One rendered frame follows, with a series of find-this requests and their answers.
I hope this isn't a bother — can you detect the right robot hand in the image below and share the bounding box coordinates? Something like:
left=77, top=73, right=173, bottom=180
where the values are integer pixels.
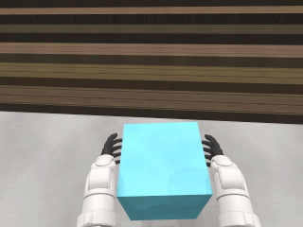
left=201, top=134, right=223, bottom=167

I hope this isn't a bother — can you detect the left robot forearm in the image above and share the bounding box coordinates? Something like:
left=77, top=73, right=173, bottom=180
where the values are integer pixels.
left=76, top=154, right=116, bottom=227

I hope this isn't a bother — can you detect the right robot forearm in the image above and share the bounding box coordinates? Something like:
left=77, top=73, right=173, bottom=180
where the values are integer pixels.
left=210, top=155, right=261, bottom=227

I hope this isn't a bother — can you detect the carton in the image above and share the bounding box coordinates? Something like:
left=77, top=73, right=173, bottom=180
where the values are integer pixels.
left=116, top=122, right=213, bottom=220

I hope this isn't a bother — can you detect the left robot hand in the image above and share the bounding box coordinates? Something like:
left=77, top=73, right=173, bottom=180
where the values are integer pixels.
left=100, top=133, right=123, bottom=165

